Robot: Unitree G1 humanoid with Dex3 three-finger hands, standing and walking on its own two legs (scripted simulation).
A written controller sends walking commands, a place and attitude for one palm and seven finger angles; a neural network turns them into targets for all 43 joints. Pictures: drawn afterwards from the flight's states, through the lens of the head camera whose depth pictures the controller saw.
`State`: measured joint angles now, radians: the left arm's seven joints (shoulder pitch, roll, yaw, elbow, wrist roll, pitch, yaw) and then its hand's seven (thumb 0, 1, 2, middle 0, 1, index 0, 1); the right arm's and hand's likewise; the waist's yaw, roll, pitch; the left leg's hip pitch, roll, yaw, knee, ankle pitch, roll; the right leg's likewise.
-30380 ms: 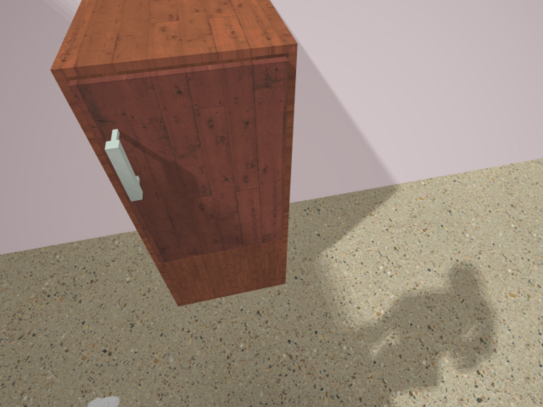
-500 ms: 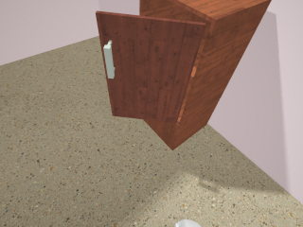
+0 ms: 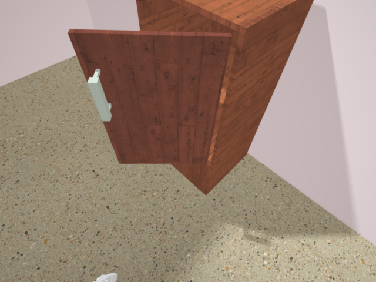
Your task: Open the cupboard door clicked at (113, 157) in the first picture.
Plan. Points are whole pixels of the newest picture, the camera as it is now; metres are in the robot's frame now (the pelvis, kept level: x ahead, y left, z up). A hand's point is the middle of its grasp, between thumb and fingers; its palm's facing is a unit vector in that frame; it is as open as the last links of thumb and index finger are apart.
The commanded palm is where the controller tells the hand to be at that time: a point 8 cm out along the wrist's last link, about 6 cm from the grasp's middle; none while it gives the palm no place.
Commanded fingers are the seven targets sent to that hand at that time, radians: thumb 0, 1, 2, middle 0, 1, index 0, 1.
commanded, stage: come to a stop and stand still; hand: left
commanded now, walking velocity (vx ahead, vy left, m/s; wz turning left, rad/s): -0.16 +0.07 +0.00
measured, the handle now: (102, 95) +0.59 +0.25 +0.02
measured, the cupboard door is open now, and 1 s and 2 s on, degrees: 46 46 46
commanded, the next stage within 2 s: look again from close up in 0.76 s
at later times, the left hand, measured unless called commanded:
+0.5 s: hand out of the picture -0.03 +0.21 -0.17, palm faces +0.06 -0.96 -0.26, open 7.4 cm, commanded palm none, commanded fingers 0.00 0.90 0.90 -0.20 -0.30 -0.20 -0.30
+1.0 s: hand out of the picture -0.02 +0.17 -0.17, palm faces +0.01 -0.98 -0.18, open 7.3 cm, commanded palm none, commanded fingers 0.00 0.90 0.90 -0.20 -0.30 -0.20 -0.30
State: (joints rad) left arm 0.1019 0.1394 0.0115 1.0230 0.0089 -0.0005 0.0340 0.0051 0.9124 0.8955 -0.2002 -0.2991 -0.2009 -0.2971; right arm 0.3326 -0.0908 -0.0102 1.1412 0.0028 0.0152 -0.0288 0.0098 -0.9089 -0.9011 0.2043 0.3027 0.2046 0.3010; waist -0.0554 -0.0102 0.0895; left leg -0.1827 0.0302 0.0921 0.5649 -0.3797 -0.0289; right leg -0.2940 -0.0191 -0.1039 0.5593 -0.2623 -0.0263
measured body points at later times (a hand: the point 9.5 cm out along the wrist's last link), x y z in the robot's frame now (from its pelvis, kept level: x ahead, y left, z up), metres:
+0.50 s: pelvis -0.03 +0.01 +0.00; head -0.04 +0.01 +0.45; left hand -0.03 +0.26 -0.15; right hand +0.09 -0.23 -0.14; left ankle +0.01 +0.11 -0.73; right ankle -0.02 -0.11 -0.73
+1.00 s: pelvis -0.03 +0.00 +0.01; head -0.02 +0.00 +0.46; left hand -0.02 +0.22 -0.15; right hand -0.06 -0.22 -0.15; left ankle +0.01 +0.11 -0.73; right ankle -0.02 -0.12 -0.73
